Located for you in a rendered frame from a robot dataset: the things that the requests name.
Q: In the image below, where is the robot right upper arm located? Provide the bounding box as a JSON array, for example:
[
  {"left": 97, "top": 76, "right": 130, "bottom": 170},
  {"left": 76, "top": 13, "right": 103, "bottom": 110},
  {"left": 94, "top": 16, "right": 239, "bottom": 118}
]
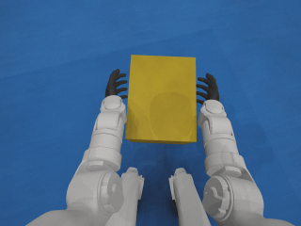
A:
[{"left": 202, "top": 174, "right": 294, "bottom": 226}]

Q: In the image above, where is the robot right thigh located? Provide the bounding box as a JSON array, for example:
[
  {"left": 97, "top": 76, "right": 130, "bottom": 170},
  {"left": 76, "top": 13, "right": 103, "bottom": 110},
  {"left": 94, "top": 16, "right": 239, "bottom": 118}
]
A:
[{"left": 168, "top": 172, "right": 212, "bottom": 226}]

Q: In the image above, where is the robot thigh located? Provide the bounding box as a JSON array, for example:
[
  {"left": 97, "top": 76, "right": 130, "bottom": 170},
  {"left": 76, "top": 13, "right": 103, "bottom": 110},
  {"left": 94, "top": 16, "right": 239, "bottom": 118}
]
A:
[
  {"left": 103, "top": 171, "right": 145, "bottom": 226},
  {"left": 168, "top": 172, "right": 212, "bottom": 226}
]

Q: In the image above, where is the right robot forearm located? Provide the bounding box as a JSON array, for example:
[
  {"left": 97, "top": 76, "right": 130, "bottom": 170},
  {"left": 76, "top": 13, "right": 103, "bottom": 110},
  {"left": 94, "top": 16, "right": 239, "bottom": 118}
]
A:
[{"left": 198, "top": 100, "right": 256, "bottom": 185}]

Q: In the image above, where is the robot right hand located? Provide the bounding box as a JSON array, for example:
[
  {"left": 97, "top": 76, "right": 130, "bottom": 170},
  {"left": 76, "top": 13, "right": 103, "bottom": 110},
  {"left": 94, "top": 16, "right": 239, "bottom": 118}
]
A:
[{"left": 196, "top": 73, "right": 220, "bottom": 105}]

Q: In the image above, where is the robot left hand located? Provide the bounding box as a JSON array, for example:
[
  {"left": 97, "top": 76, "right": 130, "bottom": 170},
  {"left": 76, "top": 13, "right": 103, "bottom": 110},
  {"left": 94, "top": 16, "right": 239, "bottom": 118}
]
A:
[{"left": 104, "top": 69, "right": 128, "bottom": 99}]

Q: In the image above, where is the robot left thigh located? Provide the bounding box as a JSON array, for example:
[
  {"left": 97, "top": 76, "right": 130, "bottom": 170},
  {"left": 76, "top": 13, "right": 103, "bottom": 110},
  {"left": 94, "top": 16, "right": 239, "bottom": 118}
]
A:
[{"left": 103, "top": 171, "right": 145, "bottom": 226}]

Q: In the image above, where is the left robot forearm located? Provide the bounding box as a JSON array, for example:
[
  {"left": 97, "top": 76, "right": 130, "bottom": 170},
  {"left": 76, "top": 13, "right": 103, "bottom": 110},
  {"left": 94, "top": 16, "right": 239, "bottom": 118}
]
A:
[{"left": 66, "top": 95, "right": 127, "bottom": 203}]

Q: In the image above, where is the robot left upper arm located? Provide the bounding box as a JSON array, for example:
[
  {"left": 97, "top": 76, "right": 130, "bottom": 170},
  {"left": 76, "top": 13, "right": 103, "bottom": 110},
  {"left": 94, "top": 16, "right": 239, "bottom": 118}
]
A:
[{"left": 25, "top": 169, "right": 124, "bottom": 226}]

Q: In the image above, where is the carton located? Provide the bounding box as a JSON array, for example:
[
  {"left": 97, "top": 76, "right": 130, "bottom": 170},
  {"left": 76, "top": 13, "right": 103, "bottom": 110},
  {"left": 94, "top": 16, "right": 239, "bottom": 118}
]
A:
[{"left": 125, "top": 55, "right": 197, "bottom": 145}]

